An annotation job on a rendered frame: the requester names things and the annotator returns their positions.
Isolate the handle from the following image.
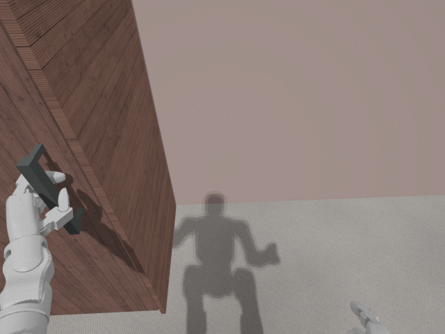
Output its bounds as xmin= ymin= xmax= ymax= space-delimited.
xmin=16 ymin=144 xmax=85 ymax=234

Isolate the left robot forearm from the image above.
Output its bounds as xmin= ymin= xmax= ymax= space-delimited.
xmin=0 ymin=235 xmax=54 ymax=334

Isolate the robot left hand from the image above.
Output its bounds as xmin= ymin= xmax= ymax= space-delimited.
xmin=6 ymin=170 xmax=73 ymax=242

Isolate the robot right hand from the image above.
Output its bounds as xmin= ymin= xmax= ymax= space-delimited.
xmin=347 ymin=301 xmax=389 ymax=334

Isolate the wardrobe door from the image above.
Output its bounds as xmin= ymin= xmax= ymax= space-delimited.
xmin=0 ymin=19 xmax=159 ymax=315

